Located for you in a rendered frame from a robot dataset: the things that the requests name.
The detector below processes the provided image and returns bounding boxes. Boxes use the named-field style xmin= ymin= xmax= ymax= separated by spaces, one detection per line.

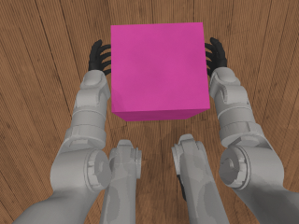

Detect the right robot hand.
xmin=205 ymin=37 xmax=227 ymax=78

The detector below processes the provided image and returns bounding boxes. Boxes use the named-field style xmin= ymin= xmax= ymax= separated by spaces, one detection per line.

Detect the left robot upper arm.
xmin=11 ymin=147 xmax=112 ymax=224

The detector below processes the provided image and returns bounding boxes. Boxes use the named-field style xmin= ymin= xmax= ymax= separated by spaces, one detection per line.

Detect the right robot upper arm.
xmin=219 ymin=145 xmax=299 ymax=224

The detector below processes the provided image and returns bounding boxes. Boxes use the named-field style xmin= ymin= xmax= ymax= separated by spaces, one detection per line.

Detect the carton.
xmin=110 ymin=22 xmax=210 ymax=121

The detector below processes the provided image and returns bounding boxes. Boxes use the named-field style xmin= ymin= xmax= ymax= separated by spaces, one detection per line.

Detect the right robot forearm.
xmin=208 ymin=67 xmax=284 ymax=171

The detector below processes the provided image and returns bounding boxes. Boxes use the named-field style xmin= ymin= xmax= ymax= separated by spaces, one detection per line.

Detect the left robot forearm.
xmin=50 ymin=70 xmax=111 ymax=184

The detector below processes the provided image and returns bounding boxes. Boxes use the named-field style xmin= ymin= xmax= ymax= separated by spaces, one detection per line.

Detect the left robot hand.
xmin=88 ymin=39 xmax=111 ymax=76

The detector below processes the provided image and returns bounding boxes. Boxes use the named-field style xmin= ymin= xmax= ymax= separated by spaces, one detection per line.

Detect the left robot shin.
xmin=108 ymin=139 xmax=134 ymax=163

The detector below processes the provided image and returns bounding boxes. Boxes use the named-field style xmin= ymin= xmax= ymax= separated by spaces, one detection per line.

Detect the left robot thigh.
xmin=99 ymin=145 xmax=142 ymax=224

